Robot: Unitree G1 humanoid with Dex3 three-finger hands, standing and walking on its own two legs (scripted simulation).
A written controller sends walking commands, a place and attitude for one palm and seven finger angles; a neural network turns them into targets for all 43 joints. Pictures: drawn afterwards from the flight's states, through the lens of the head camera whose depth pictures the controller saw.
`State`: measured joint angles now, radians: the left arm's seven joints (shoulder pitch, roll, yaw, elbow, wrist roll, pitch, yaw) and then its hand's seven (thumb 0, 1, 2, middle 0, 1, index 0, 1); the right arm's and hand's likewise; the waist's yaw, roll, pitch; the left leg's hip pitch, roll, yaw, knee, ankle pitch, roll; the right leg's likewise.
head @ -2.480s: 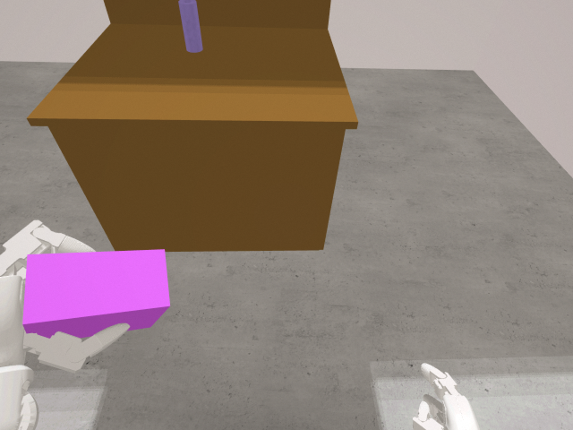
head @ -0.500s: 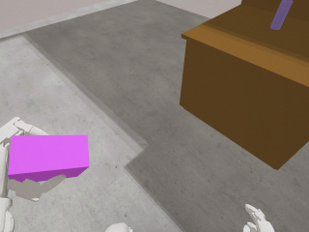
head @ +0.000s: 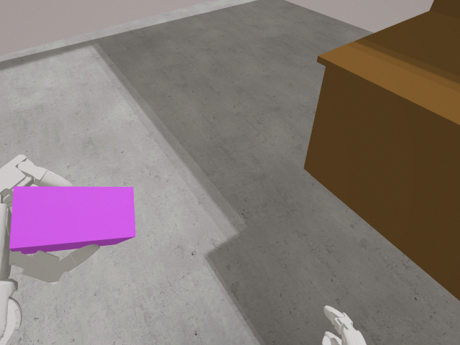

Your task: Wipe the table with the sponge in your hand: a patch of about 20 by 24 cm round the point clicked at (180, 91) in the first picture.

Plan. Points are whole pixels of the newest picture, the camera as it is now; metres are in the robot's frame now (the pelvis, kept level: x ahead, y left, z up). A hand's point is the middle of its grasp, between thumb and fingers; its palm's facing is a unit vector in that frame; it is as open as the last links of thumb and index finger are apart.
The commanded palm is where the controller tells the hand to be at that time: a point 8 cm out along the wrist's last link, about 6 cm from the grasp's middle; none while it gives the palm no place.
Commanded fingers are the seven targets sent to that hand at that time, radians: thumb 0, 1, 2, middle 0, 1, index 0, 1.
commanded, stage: walk to a spot facing it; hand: left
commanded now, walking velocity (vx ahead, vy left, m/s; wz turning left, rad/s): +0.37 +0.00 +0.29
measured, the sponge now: (91, 220) +0.23 +0.20 +0.18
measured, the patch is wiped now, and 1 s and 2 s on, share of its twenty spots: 0.00 0.00 0.00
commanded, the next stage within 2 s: none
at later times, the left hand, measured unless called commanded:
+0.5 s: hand (79, 156) +0.32 +0.25 +0.20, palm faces +0.50 -0.77 -0.40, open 10.3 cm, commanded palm +0.25 +0.29 +0.20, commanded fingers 0.00 0.10 1.30 -1.20 -1.60 -1.20 -1.60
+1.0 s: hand (111, 121) +0.40 +0.23 +0.20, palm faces +0.59 -0.65 -0.47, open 10.3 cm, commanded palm +0.33 +0.26 +0.20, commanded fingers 0.00 0.10 1.30 -1.20 -1.60 -1.20 -1.60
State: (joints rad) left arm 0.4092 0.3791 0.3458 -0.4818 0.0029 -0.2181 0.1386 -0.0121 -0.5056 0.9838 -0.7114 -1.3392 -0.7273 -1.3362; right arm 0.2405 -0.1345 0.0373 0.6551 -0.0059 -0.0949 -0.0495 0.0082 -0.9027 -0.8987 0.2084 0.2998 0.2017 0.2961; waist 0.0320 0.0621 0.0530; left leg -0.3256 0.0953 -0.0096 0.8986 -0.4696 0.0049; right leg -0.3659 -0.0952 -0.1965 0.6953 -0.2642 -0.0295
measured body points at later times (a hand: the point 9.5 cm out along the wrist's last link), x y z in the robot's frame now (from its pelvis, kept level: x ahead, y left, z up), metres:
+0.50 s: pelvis +0.12 -0.01 +0.01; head +0.14 +0.00 +0.46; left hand +0.29 +0.29 +0.22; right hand +0.32 -0.21 -0.07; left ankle +0.13 +0.12 -0.72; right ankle +0.11 -0.12 -0.65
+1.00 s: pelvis +0.26 -0.05 +0.03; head +0.31 -0.04 +0.47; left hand +0.36 +0.26 +0.23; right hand +0.50 -0.27 -0.06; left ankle +0.30 +0.11 -0.67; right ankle +0.25 -0.14 -0.72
